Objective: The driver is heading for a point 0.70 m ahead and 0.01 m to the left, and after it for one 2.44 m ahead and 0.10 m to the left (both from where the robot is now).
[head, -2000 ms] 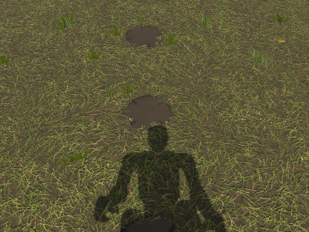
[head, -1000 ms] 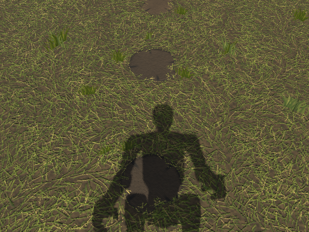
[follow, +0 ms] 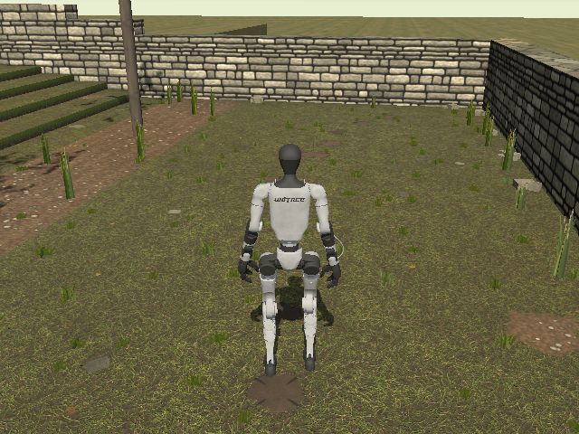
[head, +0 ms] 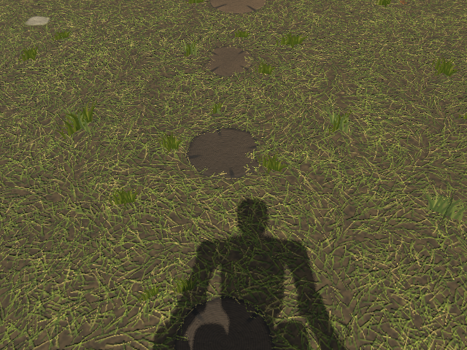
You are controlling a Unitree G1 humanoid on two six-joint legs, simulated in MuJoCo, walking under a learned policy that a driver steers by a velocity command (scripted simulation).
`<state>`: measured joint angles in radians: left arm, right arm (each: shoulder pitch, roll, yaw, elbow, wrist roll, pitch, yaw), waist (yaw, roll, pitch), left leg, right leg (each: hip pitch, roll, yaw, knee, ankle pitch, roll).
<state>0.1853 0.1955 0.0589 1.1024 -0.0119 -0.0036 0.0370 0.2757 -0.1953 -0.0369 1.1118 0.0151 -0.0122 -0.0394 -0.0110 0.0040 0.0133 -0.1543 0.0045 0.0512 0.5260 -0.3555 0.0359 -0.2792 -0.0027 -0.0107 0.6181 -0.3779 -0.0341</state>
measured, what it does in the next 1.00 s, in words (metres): walks ahead: left foot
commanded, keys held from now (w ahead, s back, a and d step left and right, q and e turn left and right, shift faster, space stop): w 1.00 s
